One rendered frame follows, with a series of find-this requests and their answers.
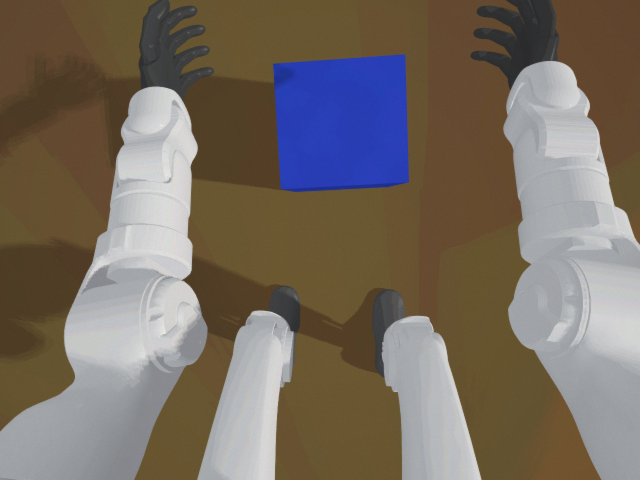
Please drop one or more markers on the robot left thigh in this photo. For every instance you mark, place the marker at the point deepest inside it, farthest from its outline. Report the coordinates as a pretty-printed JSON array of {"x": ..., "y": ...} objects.
[{"x": 242, "y": 441}]

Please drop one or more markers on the left robot hand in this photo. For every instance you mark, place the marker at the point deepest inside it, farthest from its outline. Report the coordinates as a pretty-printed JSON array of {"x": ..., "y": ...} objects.
[{"x": 158, "y": 65}]

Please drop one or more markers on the left robot upper arm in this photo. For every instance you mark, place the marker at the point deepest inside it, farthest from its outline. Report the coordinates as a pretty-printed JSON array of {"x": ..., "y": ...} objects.
[{"x": 128, "y": 344}]

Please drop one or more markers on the robot left forearm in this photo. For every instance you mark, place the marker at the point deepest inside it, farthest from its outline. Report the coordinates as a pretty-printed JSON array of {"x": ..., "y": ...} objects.
[{"x": 147, "y": 232}]

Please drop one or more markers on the right robot upper arm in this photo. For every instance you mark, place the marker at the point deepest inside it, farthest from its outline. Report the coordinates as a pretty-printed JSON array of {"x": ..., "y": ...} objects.
[{"x": 582, "y": 319}]

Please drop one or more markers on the robot right forearm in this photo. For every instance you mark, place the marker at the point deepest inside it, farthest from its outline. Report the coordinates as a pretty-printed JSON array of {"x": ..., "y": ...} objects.
[{"x": 561, "y": 176}]

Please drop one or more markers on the right robot hand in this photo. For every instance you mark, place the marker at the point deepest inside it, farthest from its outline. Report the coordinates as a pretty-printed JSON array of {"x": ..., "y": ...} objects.
[{"x": 536, "y": 38}]

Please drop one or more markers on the robot left foot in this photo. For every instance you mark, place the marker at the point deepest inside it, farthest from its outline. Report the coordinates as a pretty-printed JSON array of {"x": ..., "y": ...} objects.
[{"x": 285, "y": 302}]

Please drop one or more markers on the carton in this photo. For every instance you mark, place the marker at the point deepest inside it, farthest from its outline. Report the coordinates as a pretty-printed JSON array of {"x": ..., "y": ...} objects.
[{"x": 342, "y": 123}]

